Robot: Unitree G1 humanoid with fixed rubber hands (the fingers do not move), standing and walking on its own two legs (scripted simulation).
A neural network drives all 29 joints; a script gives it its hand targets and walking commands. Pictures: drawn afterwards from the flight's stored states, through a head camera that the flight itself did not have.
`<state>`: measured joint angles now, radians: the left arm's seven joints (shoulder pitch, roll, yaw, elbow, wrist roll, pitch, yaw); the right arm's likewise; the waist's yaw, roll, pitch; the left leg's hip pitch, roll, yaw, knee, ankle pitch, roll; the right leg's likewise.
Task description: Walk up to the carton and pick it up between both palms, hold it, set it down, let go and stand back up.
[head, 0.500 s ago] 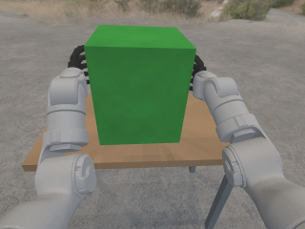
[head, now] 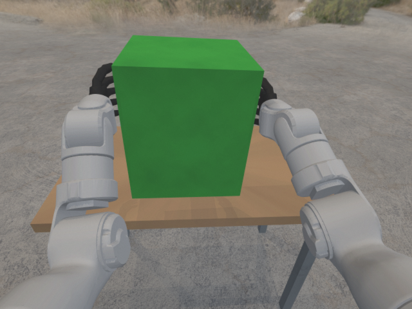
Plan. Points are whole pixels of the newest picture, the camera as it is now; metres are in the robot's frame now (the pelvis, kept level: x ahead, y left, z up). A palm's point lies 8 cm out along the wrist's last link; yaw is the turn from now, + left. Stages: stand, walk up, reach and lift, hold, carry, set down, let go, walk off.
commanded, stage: hold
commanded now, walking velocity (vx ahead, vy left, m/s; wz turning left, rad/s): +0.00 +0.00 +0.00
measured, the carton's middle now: (186, 116) +0.40 +0.01 +0.25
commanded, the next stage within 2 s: set down in 0.42 s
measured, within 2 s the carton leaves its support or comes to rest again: neither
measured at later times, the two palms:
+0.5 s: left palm (99, 103) +0.37 +0.16 +0.29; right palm (266, 109) +0.36 -0.14 +0.28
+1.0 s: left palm (95, 109) +0.40 +0.18 +0.26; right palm (246, 124) +0.39 -0.11 +0.23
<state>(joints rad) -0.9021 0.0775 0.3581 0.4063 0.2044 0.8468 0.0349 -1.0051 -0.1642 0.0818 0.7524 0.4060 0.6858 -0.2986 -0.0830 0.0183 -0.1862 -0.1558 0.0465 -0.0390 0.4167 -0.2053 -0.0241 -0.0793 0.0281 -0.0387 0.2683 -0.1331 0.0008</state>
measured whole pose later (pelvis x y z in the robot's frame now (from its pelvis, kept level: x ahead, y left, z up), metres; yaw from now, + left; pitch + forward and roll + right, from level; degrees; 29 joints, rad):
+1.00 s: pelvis +0.00 +0.00 +0.00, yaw +1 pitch -7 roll -2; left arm -0.97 0.11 0.35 0.62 0.26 0.54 0.01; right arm -0.99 -0.04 -0.12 1.00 0.19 0.27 -0.22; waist -0.07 -0.07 -0.04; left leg -0.06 0.02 -0.05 0.37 -0.19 -0.02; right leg 0.02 0.01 -0.05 0.24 -0.14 0.01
